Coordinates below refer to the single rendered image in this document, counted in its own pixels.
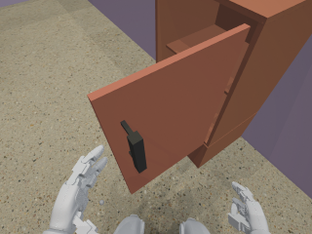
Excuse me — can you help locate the robot right hand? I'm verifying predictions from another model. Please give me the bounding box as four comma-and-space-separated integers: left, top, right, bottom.
228, 181, 269, 234

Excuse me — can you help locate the right robot thigh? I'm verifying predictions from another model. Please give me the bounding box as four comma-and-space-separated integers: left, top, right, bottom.
179, 220, 211, 234

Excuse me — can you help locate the robot left hand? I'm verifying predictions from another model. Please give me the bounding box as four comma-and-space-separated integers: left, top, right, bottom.
49, 145, 108, 234

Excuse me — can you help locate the left robot thigh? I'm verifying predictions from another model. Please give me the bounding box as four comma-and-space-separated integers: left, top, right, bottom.
113, 216, 145, 234

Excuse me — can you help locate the robot thigh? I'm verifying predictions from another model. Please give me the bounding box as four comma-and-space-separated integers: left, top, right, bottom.
113, 216, 145, 234
179, 220, 211, 234

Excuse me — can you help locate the cupboard door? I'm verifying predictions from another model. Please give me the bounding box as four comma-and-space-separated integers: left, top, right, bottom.
87, 23, 251, 194

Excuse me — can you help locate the handle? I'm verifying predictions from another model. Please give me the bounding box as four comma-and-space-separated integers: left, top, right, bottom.
120, 120, 147, 174

